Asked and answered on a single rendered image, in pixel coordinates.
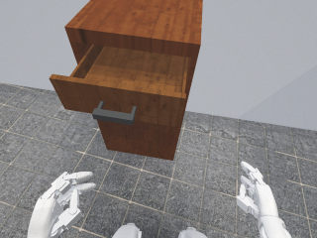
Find handle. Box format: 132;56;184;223
92;101;137;126

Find robot right hand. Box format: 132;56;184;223
237;161;279;220

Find drawer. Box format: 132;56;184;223
50;45;189;128

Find robot right forearm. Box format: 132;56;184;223
258;215;292;238

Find robot left hand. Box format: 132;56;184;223
27;172;96;238

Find cabinet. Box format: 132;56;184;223
64;0;203;161

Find robot left thigh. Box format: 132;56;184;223
112;224;142;238

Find robot right shin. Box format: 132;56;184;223
185;227;196;231

